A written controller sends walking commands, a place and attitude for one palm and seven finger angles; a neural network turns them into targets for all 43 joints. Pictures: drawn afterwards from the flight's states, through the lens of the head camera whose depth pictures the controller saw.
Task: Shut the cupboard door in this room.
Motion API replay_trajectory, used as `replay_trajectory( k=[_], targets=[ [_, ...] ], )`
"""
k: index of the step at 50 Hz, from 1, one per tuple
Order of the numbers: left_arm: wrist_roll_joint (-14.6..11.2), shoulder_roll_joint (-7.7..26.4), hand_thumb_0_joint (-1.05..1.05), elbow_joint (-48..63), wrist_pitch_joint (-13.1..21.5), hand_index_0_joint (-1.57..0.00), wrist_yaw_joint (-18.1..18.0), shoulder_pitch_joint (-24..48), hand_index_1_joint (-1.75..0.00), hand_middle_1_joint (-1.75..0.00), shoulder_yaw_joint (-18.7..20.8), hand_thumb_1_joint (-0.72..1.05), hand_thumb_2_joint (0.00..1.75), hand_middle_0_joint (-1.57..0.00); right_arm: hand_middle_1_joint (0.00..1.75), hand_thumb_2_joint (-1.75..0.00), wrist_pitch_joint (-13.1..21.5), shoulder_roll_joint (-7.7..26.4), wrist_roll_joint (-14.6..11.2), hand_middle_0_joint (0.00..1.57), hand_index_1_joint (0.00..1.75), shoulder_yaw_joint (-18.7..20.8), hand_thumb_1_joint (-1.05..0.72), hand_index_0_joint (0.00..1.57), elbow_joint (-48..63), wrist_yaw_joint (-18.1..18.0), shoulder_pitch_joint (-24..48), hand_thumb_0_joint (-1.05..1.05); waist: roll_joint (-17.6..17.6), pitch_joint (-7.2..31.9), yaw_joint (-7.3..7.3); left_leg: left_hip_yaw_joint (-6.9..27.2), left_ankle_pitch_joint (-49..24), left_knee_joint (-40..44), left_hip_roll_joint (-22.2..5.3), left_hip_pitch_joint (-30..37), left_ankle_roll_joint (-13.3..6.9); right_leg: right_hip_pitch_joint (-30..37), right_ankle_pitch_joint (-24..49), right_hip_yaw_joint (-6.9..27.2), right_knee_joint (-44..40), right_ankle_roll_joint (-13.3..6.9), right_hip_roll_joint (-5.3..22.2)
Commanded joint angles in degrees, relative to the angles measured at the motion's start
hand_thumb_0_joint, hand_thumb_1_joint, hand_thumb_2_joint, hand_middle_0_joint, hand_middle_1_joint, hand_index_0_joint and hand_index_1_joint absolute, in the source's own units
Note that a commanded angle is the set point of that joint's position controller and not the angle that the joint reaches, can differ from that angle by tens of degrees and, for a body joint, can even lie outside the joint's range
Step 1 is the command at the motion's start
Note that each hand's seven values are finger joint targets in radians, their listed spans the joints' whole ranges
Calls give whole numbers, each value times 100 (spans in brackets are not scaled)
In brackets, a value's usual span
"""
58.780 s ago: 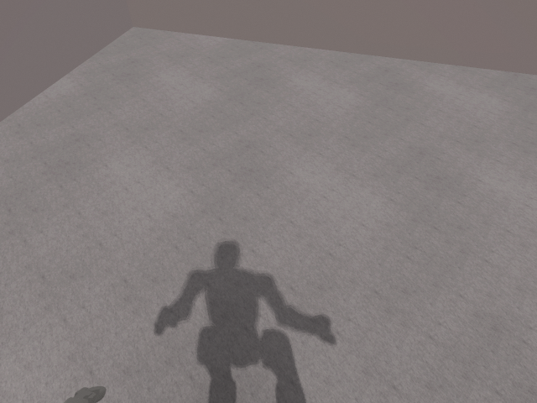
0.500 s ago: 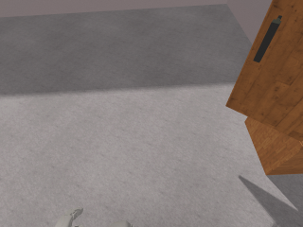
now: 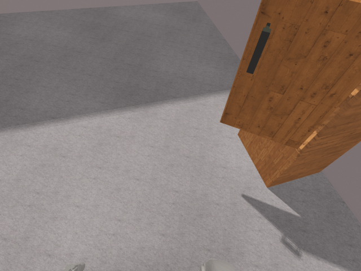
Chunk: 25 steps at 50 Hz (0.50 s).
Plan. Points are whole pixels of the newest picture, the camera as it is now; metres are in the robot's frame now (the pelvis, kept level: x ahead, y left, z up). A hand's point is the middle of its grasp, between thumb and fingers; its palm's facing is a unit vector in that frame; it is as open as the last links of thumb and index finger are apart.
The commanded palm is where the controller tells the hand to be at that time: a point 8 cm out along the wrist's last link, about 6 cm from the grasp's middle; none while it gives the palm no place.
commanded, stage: turn to face it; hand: left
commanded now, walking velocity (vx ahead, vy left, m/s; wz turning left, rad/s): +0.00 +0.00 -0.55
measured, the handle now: (258, 48) +0.74 -0.19 +0.08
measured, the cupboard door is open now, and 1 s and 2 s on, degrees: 51 51 51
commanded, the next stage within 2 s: take the last steps up to it in 0.52 s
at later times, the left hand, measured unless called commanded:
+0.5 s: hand (124, 261) +0.15 +0.14 -0.17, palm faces -0.21 -0.96 -0.21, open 7.4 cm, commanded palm none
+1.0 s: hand (153, 233) +0.22 +0.08 -0.16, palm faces -0.36 -0.91 -0.22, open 7.4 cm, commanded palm none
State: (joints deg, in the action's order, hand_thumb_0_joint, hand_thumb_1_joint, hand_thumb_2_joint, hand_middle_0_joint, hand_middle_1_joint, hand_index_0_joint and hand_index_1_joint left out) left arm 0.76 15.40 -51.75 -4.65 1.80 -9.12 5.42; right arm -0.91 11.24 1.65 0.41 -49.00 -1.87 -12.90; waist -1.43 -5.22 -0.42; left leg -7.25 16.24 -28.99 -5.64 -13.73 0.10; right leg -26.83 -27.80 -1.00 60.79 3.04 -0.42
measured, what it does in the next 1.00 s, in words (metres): steps to the right, turning right: right foot, then left foot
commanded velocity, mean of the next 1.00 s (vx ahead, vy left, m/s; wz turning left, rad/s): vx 0.12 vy -0.05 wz -0.27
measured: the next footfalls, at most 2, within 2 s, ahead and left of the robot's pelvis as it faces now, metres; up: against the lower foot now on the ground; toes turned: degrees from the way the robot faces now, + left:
right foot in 0.18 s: +0.03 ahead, -0.14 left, +0.00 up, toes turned -11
left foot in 0.54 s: +0.11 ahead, +0.08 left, +0.00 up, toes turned -11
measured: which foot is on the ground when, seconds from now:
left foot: down 0.00-0.18, up 0.20-0.52, down 0.54-0.94, up 0.96-1.00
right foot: up 0.00-0.16, down 0.18-0.56, up 0.58-0.92, down 0.94-1.00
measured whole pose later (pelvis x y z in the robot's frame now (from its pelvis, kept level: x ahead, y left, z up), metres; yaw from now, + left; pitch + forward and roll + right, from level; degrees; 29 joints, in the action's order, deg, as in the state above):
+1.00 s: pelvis +0.07 -0.07 -0.01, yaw -21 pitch +1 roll -1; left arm 1.4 11.5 -56.5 -0.4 2.0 -10.7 3.8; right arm -1.8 13.4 1.5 3.0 -60.7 -1.1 -21.3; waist 2.9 -1.1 2.3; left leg -5.3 28.5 -44.9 -7.4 -16.3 1.7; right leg -13.2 -17.1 -4.7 30.2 -2.2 -0.7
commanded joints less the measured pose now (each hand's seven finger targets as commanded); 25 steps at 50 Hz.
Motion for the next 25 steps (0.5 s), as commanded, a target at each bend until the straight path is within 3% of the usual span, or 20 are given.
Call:
replay_trajectory(
  k=[1, 4, 5, 7, 8, 9, 10, 11, 12, 13, 15, 18, 22, 24, 25],
  targets=[
    [22, 156, 0, 588, 165, -20, 78, 468, -30, -30, -13, 90, 90, -20, 30, -90, 90, 1266, 17, 20, 30, 426, -90, 20, 136, -57, -477, 0, 1276, 710, 301, 492, -3285, 593, -1380, 1023, -691, -34, 96, -232, -844, -9, 174],
    [23, 132, 0, 571, 196, -20, 70, 430, -30, -30, -44, 90, 90, -20, 30, -90, 64, 1386, 21, 20, 30, 485, -90, 20, 78, -10, -402, 0, 1490, 710, 288, 378, -3038, 424, -1456, 857, -643, 457, 228, -452, -1665, -110, 46],
    [22, 149, 0, 547, 214, -20, 57, 303, -30, -30, -38, 90, 90, -20, 30, -90, 52, 1407, 15, 20, 30, 504, -90, 20, 84, 0, -326, 0, 1466, 727, 210, 338, -2850, 289, -1481, 728, -578, 739, 465, -453, -2075, -161, 52],
    [37, 343, 0, 374, 293, -20, 27, -192, -30, -30, -18, 90, 90, -20, 30, -90, 33, 1388, -38, 20, 30, 513, -90, 20, 74, 41, -207, 0, 1058, 887, -72, 9, -2326, -482, -1194, 284, -174, 1812, 1707, -478, -3492, -292, 18],
    [75, 781, 0, 226, 354, -20, -39, -664, -30, -30, 52, 90, 90, -20, 30, -90, 31, 1160, -105, 20, 30, 489, -90, 20, 150, 90, -167, 0, 25, 1154, -286, -322, -1205, -1425, -821, -544, 139, 2820, 2712, 503, -3890, -576, 839],
    [80, 1324, 0, 92, 414, -20, -128, -986, -30, -30, 161, 90, 90, -20, 30, -90, 23, 716, -114, 20, 30, 365, -90, 20, 425, 107, 181, 0, -1586, 977, -459, -387, 2018, -2675, 88, -2044, 416, 3234, 4729, 2243, -4010, -1281, 2157],
    [0, 1392, 0, 69, 391, -20, -186, -1131, -30, -30, 137, 90, 90, -20, 30, -90, -72, 856, -107, 20, 30, 348, -90, 20, 472, 42, 382, 0, -1065, 892, -511, 485, 2117, -3415, 60, -2108, 372, 2704, 4868, 2334, -4040, -1648, 2361],
    [32, 1210, 0, 107, 394, -20, -269, -809, -30, -30, 171, 90, 90, -20, 30, -90, -102, 803, -111, 20, 30, 367, -90, 20, 398, 7, 317, 0, -1535, 925, -302, 664, 1883, -3795, 22, -2302, 378, 2657, 4549, 2405, -4073, -1652, 2103],
    [28, 1014, 0, 206, 380, -20, -283, -431, -30, -30, 97, 90, 90, -20, 30, -90, -97, 909, -99, 20, 30, 379, -90, 20, 238, 9, 255, 0, -1413, 712, -181, 806, 1456, -3945, -77, -2336, 394, 2445, 3961, 2091, -4120, -1598, 1897],
    [26, 819, 0, 301, 374, -20, -281, -156, -30, -30, 34, 90, 90, -20, 30, -90, -97, 894, -82, 20, 30, 382, -90, 20, 126, 48, 175, 0, -1053, 672, -28, 804, 1045, -3874, -104, -2129, 422, 2194, 3757, 1627, -4083, -1451, 1590],
    [43, 728, 0, 370, 403, -20, -271, 44, -30, -30, -8, 90, 90, -20, 30, -90, -122, 770, -63, 20, 30, 349, -90, 20, -19, 90, -48, 0, -825, 750, 138, 661, 714, -3526, -17, -1699, 452, 1817, 3582, 1198, -4104, -1315, 1359],
    [70, 741, 0, 301, 413, -20, -264, -46, -30, -30, 3, 90, 90, -20, 30, -90, -112, 674, -70, 20, 30, 326, -90, 20, -63, 99, -54, 0, -575, 710, 95, 553, 649, -2788, 113, -1414, 444, 1673, 3203, 1277, -4180, -1358, 1314],
    [88, 818, 0, 191, 384, -20, -253, -140, -30, -30, 52, 90, 90, -20, 30, -90, -37, 581, -99, 20, 30, 292, -90, 20, -43, 70, -62, 0, -669, 690, 52, 466, 707, -1517, 258, -1006, 375, 1736, 3229, 1509, -4023, -1411, 1325],
    [43, 745, 0, 146, 366, -20, -265, -78, -30, -30, 42, 90, 90, -20, 30, -90, 14, 581, -101, 20, 30, 267, -90, 20, -154, 26, -338, 0, -671, 731, 181, 458, 22, -487, 337, -357, 342, 1519, 3288, 1518, -3707, -1195, 1165],
    [9, 656, 0, 140, 348, -20, -266, -31, -30, -30, 21, 90, 90, -20, 30, -90, 60, 631, -106, 20, 30, 266, -90, 20, -256, 11, -552, 0, -504, 764, 284, 506, -578, 258, 312, 262, 303, 1178, 3020, 1456, -3470, -978, 1010]
  ],
)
